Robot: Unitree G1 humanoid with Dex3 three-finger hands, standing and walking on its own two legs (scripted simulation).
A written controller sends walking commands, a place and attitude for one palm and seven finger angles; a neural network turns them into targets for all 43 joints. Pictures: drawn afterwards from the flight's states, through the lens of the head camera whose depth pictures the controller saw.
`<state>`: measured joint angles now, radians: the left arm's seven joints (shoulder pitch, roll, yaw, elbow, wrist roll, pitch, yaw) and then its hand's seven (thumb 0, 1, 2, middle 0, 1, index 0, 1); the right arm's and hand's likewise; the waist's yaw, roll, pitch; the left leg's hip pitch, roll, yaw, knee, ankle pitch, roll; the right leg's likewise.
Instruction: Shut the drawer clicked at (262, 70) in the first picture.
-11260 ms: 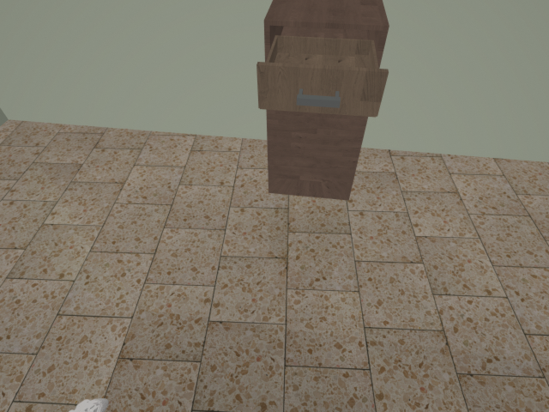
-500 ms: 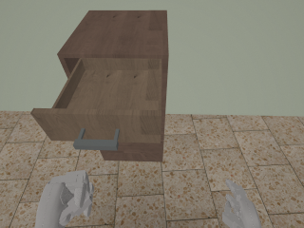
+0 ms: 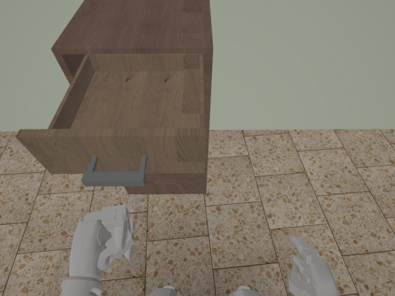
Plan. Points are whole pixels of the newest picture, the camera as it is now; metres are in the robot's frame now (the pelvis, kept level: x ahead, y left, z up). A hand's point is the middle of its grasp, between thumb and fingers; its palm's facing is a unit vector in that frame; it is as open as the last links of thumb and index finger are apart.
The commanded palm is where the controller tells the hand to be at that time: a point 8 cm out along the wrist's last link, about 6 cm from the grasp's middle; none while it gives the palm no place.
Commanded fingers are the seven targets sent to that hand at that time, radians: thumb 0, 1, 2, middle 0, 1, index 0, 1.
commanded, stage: bring the fist close to the handle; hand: left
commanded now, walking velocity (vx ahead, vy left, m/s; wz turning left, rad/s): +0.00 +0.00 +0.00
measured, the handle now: (117, 169) +0.36 +0.19 +0.04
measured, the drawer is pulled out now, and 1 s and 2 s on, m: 0.28 0.28 0.18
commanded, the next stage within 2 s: push the drawer shut in 0.68 s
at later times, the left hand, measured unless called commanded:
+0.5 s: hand (136, 223) +0.24 +0.13 +0.04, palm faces +0.03 -1.00 -0.04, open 3.3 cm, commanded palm +0.21 +0.19 +0.04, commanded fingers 0.00 0.90 0.90 -1.40 -1.60 -1.40 -1.60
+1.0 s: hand (136, 219) +0.25 +0.13 +0.04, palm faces +0.01 -1.00 -0.03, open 3.3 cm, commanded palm +0.24 +0.19 +0.04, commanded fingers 0.00 0.90 0.90 -1.40 -1.60 -1.40 -1.60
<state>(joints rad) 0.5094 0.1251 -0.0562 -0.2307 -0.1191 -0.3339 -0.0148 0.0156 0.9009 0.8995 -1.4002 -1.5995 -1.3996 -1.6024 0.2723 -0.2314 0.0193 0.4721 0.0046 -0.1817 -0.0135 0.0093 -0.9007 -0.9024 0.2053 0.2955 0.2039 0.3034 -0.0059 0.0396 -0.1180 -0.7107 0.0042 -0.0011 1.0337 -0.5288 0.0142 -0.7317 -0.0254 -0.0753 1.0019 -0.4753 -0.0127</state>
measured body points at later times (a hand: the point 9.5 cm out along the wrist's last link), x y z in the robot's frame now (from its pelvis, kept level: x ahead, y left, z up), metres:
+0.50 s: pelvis -0.01 -0.01 -0.01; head +0.06 -0.01 +0.43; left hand +0.24 +0.18 +0.05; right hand +0.16 -0.24 -0.10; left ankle -0.01 +0.11 -0.67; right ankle +0.01 -0.11 -0.67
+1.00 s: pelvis -0.01 +0.00 -0.02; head +0.06 -0.01 +0.43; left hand +0.25 +0.18 +0.04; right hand +0.17 -0.23 -0.10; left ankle -0.01 +0.11 -0.67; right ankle +0.01 -0.11 -0.67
